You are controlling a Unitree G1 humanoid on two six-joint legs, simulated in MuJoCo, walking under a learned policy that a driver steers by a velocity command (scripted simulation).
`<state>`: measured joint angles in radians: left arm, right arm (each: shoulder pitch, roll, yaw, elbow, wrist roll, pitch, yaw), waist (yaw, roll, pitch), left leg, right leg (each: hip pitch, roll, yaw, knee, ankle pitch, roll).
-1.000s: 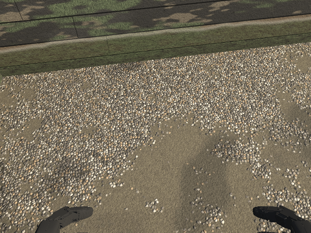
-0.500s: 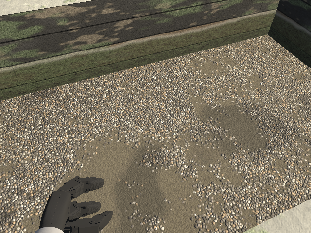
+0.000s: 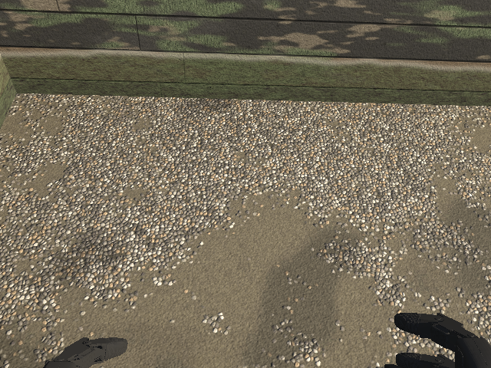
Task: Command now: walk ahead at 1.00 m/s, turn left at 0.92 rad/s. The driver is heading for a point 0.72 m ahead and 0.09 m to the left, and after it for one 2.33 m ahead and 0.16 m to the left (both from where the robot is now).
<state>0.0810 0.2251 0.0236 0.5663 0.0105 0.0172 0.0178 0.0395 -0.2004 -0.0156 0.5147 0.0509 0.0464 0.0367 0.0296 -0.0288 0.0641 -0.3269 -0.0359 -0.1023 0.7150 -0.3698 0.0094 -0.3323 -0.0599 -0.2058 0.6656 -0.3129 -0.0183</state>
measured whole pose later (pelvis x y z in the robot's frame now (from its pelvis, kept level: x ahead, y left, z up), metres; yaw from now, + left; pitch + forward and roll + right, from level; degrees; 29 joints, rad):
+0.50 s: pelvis +0.02 +0.04 -0.02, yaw +25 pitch +2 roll -3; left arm 0.13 0.19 0.04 0.60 0.03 0.02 0.02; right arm -0.01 -0.19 -0.02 0.51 0.01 0.04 0.03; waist 0.04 0.02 0.03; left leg -0.45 -0.12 -0.02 0.83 -0.42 0.11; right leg -0.27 -0.13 -0.20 0.76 -0.49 0.08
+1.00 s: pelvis +0.01 +0.07 +0.00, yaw +15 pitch +0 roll +0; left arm 0.10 0.19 0.02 0.58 -0.03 0.08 0.00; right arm 0.18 -0.22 -0.01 0.56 -0.01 -0.02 -0.03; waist -0.04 0.01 0.01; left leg -0.30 -0.13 0.18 0.58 -0.31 0.12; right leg -0.42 0.01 0.06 0.86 -0.37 -0.02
